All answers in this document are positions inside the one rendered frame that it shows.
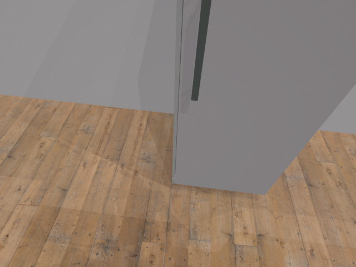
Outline fridge door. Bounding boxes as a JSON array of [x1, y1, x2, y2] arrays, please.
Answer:
[[175, 0, 356, 195]]

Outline handle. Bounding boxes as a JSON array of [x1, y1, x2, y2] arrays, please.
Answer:
[[191, 0, 211, 101]]

